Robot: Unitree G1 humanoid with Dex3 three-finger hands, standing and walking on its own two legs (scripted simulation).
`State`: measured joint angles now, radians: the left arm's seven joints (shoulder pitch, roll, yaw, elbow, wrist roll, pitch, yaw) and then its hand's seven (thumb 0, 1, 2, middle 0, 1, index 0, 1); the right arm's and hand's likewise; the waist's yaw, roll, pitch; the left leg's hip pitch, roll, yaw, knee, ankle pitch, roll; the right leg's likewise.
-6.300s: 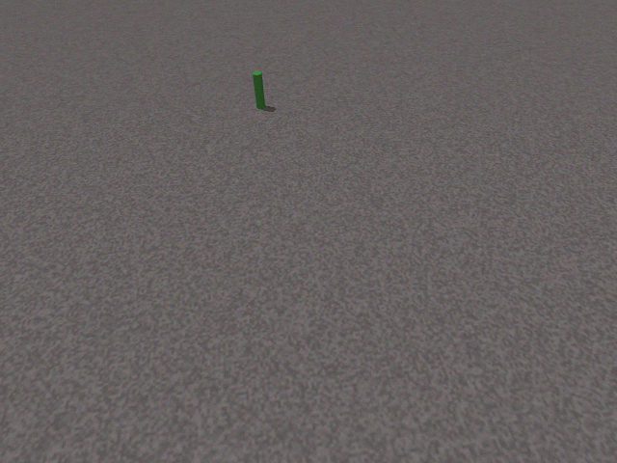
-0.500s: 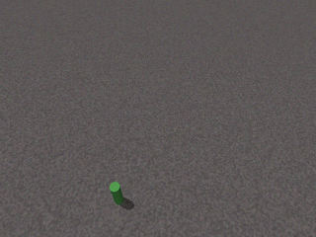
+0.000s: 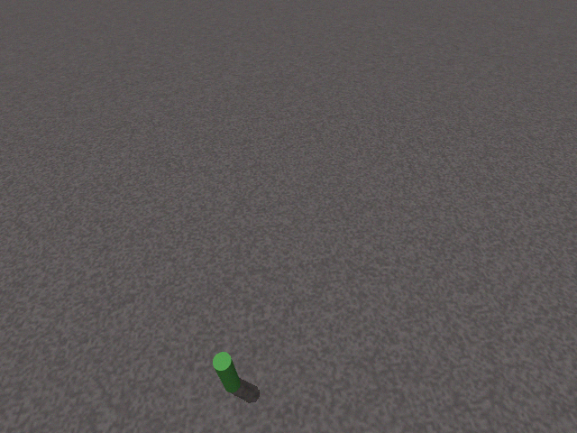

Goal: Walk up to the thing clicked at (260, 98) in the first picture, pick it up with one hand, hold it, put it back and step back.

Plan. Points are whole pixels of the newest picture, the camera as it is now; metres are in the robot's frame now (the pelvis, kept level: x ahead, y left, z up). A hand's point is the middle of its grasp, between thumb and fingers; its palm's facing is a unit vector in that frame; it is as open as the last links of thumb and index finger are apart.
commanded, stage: walk up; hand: left
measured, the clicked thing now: (227, 373) +0.42 +0.22 -0.67
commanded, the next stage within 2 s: stand in 0.92 s
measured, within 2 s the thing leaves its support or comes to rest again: neither
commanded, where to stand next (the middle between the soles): +0.08 +0.02 m, yaw +0 degrees
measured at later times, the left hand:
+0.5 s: hand out of the picture +0.10 +0.25 -0.15, palm faces -0.03 -0.94 -0.33, open 7.4 cm
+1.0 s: hand out of the picture +0.08 +0.26 -0.16, palm faces -0.03 -0.94 -0.33, open 7.4 cm
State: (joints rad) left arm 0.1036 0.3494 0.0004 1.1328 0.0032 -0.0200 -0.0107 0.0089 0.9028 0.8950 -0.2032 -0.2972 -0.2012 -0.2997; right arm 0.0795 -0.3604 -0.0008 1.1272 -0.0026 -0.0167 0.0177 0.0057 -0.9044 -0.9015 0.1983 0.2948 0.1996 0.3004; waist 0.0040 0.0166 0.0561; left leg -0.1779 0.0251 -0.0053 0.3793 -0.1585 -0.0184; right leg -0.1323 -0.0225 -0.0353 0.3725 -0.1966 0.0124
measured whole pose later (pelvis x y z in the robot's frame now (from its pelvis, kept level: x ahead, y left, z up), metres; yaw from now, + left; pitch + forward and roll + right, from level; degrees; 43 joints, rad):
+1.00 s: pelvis +0.01 +0.01 +0.00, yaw +0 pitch -2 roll +0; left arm 0.11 0.34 0.01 1.15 0.01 0.00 -0.01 0.01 0.90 0.89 -0.20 -0.30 -0.20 -0.30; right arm 0.09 -0.34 0.00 1.15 -0.01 -0.01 0.01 0.01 -0.90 -0.90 0.20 0.29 0.20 0.30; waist -0.01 0.00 0.05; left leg -0.14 0.01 0.00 0.32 -0.15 -0.01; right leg -0.10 -0.03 -0.03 0.32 -0.19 0.02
